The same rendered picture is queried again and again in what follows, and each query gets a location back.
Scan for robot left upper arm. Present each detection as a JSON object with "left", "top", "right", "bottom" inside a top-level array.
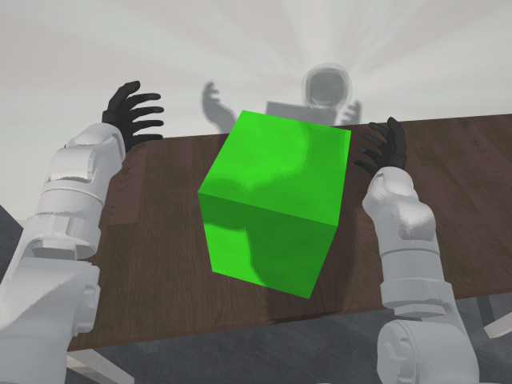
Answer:
[{"left": 0, "top": 257, "right": 101, "bottom": 384}]

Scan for robot right forearm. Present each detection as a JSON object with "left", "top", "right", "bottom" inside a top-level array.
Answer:
[{"left": 362, "top": 166, "right": 479, "bottom": 380}]

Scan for robot right upper arm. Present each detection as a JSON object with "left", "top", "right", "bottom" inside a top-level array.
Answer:
[{"left": 377, "top": 319, "right": 498, "bottom": 384}]

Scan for robot left forearm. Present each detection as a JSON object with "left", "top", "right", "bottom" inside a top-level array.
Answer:
[{"left": 0, "top": 122, "right": 126, "bottom": 317}]

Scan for robot right hand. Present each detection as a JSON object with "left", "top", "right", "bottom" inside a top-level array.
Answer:
[{"left": 353, "top": 117, "right": 407, "bottom": 178}]

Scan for robot left hand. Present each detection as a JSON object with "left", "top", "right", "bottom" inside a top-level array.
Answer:
[{"left": 102, "top": 81, "right": 164, "bottom": 153}]

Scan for table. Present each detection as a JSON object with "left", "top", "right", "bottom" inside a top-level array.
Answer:
[{"left": 64, "top": 114, "right": 512, "bottom": 384}]

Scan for carton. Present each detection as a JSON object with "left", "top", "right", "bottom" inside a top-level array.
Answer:
[{"left": 198, "top": 110, "right": 351, "bottom": 299}]

